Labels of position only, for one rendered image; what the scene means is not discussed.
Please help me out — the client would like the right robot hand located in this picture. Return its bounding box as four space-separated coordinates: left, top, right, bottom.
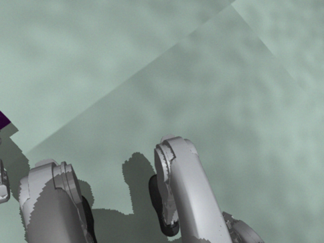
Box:
222 212 265 243

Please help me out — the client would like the cube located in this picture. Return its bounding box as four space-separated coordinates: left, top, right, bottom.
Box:
0 111 11 130

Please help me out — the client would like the right robot foot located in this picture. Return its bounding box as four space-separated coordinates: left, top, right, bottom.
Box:
148 174 179 237

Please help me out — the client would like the left robot arm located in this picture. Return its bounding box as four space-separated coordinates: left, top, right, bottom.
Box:
0 138 10 204

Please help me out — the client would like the left robot foot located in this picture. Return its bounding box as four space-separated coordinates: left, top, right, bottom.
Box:
82 196 97 243

